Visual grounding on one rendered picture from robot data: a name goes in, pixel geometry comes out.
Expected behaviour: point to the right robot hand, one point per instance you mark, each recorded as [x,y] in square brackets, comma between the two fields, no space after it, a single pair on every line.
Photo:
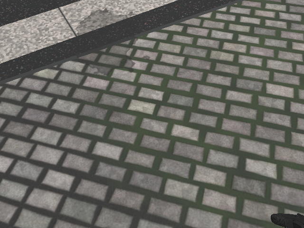
[288,220]

